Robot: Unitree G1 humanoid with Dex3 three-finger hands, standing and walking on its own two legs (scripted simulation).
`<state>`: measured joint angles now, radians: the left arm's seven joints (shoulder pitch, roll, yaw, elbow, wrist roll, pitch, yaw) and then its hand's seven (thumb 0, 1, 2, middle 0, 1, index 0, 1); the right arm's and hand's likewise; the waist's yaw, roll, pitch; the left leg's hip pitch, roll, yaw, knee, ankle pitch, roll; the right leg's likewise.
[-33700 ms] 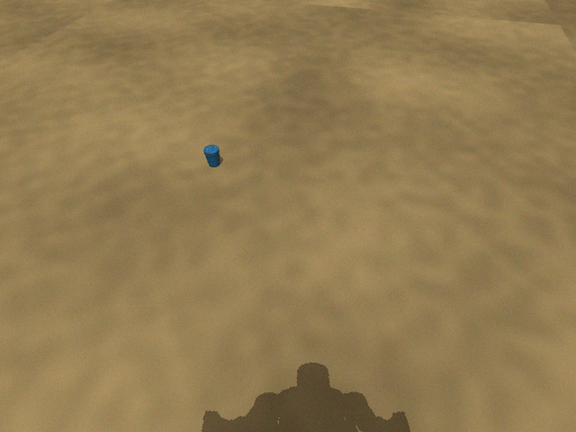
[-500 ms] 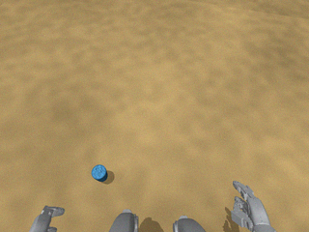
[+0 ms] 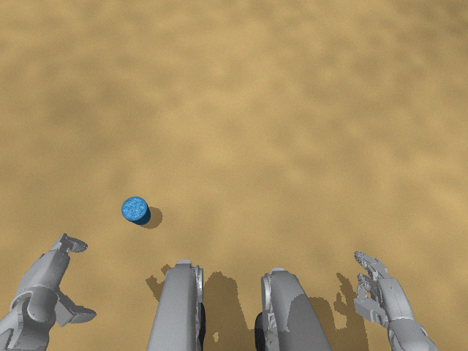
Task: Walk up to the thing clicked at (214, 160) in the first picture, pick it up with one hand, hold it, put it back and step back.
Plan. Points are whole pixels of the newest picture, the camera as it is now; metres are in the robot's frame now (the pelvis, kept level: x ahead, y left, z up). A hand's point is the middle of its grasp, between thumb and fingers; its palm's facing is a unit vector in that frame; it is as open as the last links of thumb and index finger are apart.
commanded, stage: rise first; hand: left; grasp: from above
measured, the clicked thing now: (138, 212) +0.47 +0.31 -0.51
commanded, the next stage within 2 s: none
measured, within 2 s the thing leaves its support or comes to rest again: neither
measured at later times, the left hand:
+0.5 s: hand (99, 239) +0.34 +0.33 -0.29, palm faces -0.48 -0.21 -0.85, open 13.9 cm
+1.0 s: hand (109, 225) +0.39 +0.34 -0.36, palm faces -0.44 -0.05 -0.90, open 14.2 cm
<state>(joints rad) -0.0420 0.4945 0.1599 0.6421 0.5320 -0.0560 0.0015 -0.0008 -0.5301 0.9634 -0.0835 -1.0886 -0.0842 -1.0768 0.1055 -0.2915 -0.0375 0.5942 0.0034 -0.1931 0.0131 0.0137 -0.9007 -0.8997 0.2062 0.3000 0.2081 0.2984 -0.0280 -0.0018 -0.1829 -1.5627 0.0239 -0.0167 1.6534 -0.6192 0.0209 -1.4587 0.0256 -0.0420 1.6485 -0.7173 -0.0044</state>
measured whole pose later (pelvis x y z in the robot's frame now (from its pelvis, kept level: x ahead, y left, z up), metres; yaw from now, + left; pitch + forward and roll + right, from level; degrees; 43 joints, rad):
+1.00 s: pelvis -0.05 +0.00 -0.21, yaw -9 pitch +32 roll -10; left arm -0.77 0.91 0.24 1.25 1.25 -0.42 0.29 0.00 -0.52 1.00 -0.08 -0.99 -0.07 -0.99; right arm 0.04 -0.27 0.05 0.74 -0.13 0.02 0.12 0.01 -0.90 -0.90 0.20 0.30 0.21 0.30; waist -0.11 -0.06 -0.03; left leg -2.30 0.07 -0.13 2.34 -0.64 0.04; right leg -2.14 0.08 -0.15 2.29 -0.74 0.00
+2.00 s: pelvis -0.04 +0.00 -0.24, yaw -12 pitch +30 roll -11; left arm -0.84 1.02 0.26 1.34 1.24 -0.40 0.29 0.00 -0.55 1.01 -0.08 -1.02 -0.07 -1.02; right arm 0.03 -0.27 0.14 0.72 -0.17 0.03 0.13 0.00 -0.91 -0.90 0.20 0.30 0.21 0.30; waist -0.16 -0.09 0.05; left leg -2.36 0.08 -0.18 2.46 -0.66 0.04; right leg -2.19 0.10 -0.19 2.37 -0.74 0.00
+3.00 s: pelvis -0.04 +0.00 -0.25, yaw -14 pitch +28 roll -13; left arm -0.87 1.15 0.30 1.38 1.24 -0.44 0.25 0.00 -0.54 1.01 -0.10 -1.01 -0.08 -1.02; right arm 0.02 -0.28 0.21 0.70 -0.19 0.05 0.13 0.00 -0.91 -0.90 0.20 0.30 0.21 0.30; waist -0.18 -0.12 0.09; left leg -2.36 0.08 -0.21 2.50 -0.67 0.05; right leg -2.18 0.11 -0.22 2.39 -0.74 0.02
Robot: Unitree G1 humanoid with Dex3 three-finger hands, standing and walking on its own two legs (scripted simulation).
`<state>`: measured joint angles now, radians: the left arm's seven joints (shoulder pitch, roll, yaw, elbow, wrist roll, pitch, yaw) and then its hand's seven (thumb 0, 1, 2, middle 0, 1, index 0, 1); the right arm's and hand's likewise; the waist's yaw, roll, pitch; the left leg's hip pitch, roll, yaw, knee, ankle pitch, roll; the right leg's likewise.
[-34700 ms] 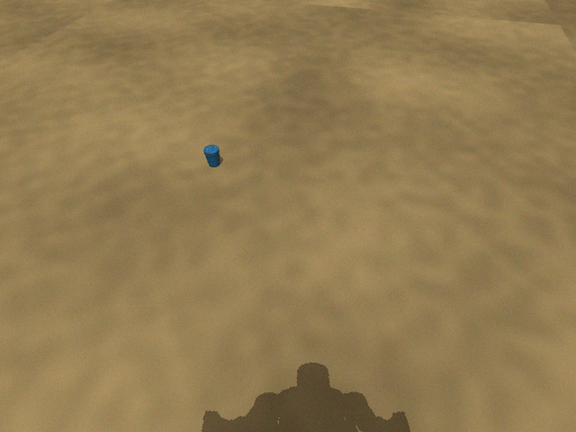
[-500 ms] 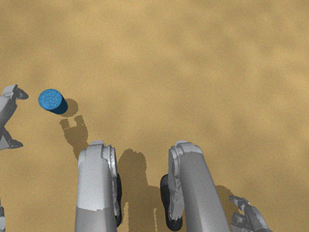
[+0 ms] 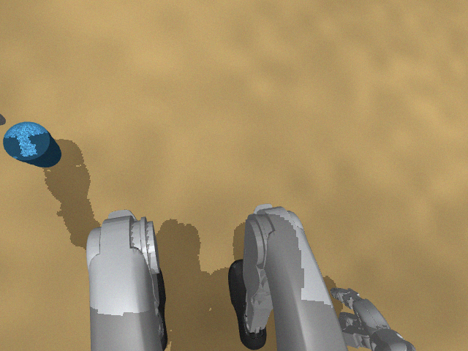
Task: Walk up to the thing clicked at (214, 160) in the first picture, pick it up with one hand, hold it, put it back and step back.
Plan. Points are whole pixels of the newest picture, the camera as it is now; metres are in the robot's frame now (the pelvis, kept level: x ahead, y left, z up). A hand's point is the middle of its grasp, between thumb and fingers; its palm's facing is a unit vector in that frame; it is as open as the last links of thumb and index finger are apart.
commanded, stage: rise first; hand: left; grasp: from above
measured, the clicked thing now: (37, 148) +0.46 +0.39 -0.30
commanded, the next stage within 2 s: none
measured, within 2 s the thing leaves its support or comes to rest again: neither
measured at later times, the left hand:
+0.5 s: hand out of the picture +0.41 +0.41 -0.18, palm faces -0.43 -0.13 -0.89, open 14.2 cm
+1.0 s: hand out of the picture +0.41 +0.41 -0.19, palm faces -0.44 -0.14 -0.89, open 14.2 cm
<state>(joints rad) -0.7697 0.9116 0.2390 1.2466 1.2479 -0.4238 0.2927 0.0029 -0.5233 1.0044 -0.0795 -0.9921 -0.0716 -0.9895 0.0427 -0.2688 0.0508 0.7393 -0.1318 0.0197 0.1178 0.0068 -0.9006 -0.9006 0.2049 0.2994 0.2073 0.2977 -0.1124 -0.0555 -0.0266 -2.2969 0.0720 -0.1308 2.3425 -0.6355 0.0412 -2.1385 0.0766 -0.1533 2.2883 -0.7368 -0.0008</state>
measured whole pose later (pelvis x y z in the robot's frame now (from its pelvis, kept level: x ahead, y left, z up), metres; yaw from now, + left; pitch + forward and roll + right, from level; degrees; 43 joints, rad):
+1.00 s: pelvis +0.00 +0.00 -0.03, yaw -3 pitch +30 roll -11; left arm -0.84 1.02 0.26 1.34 1.24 -0.40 0.29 0.00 -0.55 1.01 -0.08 -1.02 -0.07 -1.02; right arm 0.03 -0.27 0.14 0.72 -0.17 0.03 0.13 0.00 -0.91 -0.90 0.20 0.30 0.21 0.30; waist -0.16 -0.09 0.05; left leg -2.36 0.08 -0.18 2.46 -0.66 0.04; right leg -2.19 0.10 -0.19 2.37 -0.74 0.00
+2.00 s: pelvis +0.00 +0.00 -0.04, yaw -5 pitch +28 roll -13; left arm -0.87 1.15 0.30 1.38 1.24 -0.44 0.25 0.00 -0.54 1.01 -0.10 -1.01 -0.08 -1.02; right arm 0.02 -0.28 0.21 0.70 -0.19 0.05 0.13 0.00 -0.91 -0.90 0.20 0.30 0.21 0.30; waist -0.18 -0.12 0.09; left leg -2.36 0.08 -0.21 2.50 -0.67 0.05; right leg -2.18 0.11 -0.22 2.39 -0.74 0.02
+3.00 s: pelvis +0.00 +0.00 -0.04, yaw -5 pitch +27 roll -13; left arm -0.88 1.16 0.28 1.38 1.22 -0.43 0.22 0.00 -0.55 1.02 -0.11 -0.98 -0.09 -0.99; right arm 0.02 -0.29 0.22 0.68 -0.18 0.06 0.12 0.00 -0.90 -0.90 0.21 0.30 0.21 0.30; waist -0.19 -0.12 0.09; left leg -2.36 0.08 -0.21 2.50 -0.66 0.05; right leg -2.18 0.11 -0.22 2.38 -0.72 0.02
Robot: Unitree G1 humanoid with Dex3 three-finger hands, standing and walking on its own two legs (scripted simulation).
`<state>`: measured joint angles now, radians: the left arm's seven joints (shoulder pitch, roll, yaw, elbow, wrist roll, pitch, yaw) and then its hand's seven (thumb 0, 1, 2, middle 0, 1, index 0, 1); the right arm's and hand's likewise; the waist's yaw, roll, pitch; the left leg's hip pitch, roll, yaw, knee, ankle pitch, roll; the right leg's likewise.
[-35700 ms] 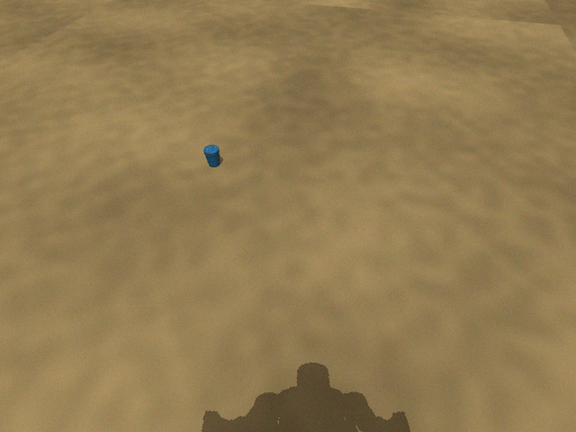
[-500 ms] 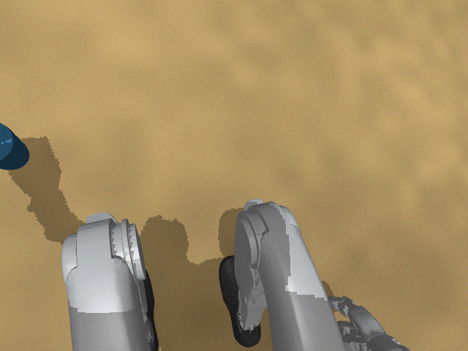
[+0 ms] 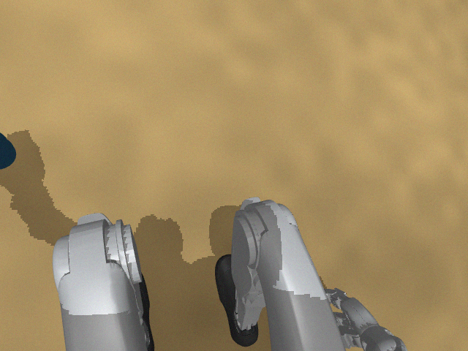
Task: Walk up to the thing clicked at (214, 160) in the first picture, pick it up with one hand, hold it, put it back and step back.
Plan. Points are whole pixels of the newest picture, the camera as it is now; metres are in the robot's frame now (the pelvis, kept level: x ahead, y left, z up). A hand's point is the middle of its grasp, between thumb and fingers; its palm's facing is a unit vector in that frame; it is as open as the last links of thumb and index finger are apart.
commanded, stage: rise first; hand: left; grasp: from above
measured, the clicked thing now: out of the picture +0.44 +0.41 -0.27
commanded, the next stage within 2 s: none
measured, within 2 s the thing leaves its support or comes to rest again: neither
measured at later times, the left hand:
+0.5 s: hand out of the picture +0.39 +0.45 -0.17, palm faces -0.43 -0.17 -0.89, open 14.2 cm
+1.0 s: hand out of the picture +0.40 +0.46 -0.17, palm faces -0.42 -0.18 -0.89, open 14.2 cm
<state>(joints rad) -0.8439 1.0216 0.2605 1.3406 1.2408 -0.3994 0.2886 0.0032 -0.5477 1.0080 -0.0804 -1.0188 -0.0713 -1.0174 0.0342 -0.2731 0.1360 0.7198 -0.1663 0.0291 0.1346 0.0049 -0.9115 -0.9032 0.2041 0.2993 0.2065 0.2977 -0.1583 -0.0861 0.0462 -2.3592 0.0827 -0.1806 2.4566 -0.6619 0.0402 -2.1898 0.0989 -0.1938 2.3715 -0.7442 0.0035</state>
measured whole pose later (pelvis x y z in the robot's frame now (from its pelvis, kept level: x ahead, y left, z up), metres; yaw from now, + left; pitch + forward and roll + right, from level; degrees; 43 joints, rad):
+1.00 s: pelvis +0.00 +0.00 -0.01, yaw -2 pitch +28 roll -13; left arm -0.87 1.15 0.30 1.38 1.24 -0.44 0.25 0.00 -0.54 1.01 -0.10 -1.01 -0.08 -1.02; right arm 0.02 -0.28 0.21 0.70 -0.19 0.05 0.13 0.00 -0.91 -0.90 0.20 0.30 0.21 0.30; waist -0.18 -0.12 0.09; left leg -2.36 0.08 -0.21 2.50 -0.67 0.05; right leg -2.18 0.11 -0.22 2.39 -0.74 0.02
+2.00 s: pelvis -0.01 +0.00 -0.01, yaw -2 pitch +27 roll -13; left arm -0.88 1.16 0.28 1.38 1.22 -0.43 0.22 0.00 -0.55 1.02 -0.11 -0.98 -0.09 -0.99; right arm 0.02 -0.29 0.22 0.68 -0.18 0.06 0.12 0.00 -0.90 -0.90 0.21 0.30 0.21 0.30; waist -0.19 -0.12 0.09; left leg -2.36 0.08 -0.21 2.50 -0.66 0.05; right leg -2.18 0.11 -0.22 2.38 -0.72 0.02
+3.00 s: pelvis -0.01 +0.00 -0.01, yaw -2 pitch +27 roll -13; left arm -0.88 1.16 0.28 1.35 1.21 -0.43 0.19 0.00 -0.53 1.00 -0.14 -0.94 -0.12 -0.95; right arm 0.03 -0.29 0.23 0.67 -0.17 0.07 0.12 0.00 -0.90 -0.90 0.21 0.30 0.21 0.30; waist -0.18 -0.12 0.09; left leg -2.36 0.08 -0.21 2.49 -0.65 0.05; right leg -2.18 0.11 -0.21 2.38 -0.72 0.02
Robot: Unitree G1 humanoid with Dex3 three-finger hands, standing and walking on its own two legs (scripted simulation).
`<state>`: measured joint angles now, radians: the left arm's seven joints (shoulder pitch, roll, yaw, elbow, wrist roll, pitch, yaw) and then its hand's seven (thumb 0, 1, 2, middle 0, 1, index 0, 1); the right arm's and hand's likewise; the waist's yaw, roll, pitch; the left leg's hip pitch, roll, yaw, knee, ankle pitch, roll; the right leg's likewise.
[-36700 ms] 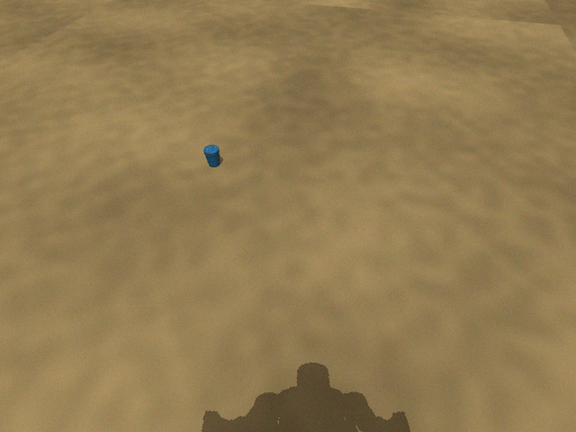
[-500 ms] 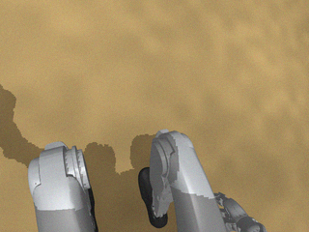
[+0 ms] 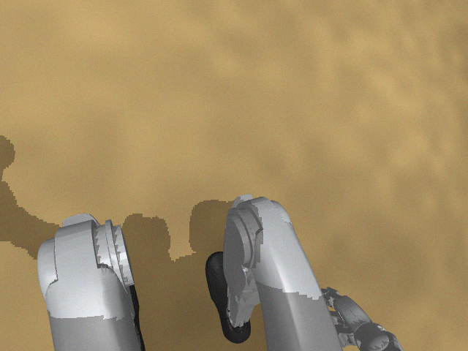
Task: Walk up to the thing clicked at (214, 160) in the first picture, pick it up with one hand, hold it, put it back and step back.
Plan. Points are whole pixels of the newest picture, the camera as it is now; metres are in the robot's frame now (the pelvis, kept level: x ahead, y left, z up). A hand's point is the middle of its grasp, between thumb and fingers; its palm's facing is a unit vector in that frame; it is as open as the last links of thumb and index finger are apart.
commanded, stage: rise first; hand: left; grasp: from above
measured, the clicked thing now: out of the picture +0.43 +0.42 -0.26
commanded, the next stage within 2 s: none
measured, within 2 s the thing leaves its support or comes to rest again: neither
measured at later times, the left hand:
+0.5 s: hand out of the picture +0.38 +0.47 -0.16, palm faces -0.42 -0.19 -0.89, open 14.2 cm
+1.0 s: hand out of the picture +0.38 +0.46 -0.16, palm faces -0.42 -0.19 -0.89, open 14.2 cm
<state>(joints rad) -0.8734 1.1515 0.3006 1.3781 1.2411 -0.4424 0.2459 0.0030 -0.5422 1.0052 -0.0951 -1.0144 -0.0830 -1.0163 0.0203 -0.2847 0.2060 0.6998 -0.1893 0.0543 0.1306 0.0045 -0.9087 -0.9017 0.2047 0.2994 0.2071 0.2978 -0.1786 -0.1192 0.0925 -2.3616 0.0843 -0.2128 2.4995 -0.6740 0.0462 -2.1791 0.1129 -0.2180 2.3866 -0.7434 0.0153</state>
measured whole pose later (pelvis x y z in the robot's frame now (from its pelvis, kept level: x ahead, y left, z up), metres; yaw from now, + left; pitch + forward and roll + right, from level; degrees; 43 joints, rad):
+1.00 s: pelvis +0.00 +0.00 +0.00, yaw +0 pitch +27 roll -13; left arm -0.88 1.16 0.28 1.38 1.22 -0.43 0.22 0.00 -0.55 1.02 -0.11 -0.98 -0.09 -0.99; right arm 0.02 -0.29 0.22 0.68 -0.18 0.06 0.12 0.00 -0.90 -0.90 0.21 0.30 0.21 0.30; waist -0.19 -0.12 0.09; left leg -2.36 0.08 -0.21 2.50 -0.66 0.05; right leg -2.18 0.11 -0.22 2.38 -0.72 0.02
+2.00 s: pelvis -0.01 +0.00 +0.00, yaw +0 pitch +27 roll -13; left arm -0.88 1.16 0.28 1.35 1.21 -0.43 0.19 0.00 -0.53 1.00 -0.14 -0.94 -0.12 -0.95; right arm 0.03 -0.29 0.23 0.67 -0.17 0.07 0.12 0.00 -0.90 -0.90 0.21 0.30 0.21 0.30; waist -0.18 -0.12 0.09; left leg -2.36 0.08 -0.21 2.49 -0.65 0.05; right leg -2.18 0.11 -0.21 2.38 -0.72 0.02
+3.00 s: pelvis -0.01 +0.00 +0.00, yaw +1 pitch +29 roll -13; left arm -0.95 1.06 0.17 1.31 1.25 -0.39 0.24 0.00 -0.56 1.02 -0.10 -1.01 -0.09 -1.01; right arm 0.07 -0.28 0.21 0.66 -0.16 0.05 0.12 0.00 -0.90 -0.89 0.21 0.30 0.21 0.30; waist -0.21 -0.11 0.06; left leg -2.37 0.07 -0.20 2.48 -0.64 0.04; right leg -2.19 0.10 -0.21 2.37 -0.72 0.01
